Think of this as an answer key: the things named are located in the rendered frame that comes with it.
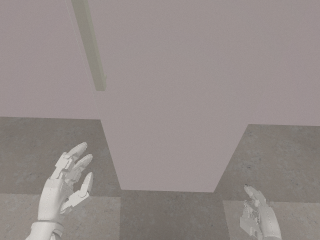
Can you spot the fridge door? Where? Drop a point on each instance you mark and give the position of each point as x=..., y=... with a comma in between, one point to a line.
x=184, y=78

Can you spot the left robot forearm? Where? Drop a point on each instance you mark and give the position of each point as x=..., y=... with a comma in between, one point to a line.
x=46, y=230

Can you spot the robot left hand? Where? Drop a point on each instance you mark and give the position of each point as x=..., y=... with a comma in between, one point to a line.
x=59, y=186

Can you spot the handle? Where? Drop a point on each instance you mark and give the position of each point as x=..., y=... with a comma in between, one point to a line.
x=87, y=32

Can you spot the robot right hand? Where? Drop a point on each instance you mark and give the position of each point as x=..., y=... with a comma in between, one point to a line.
x=263, y=222

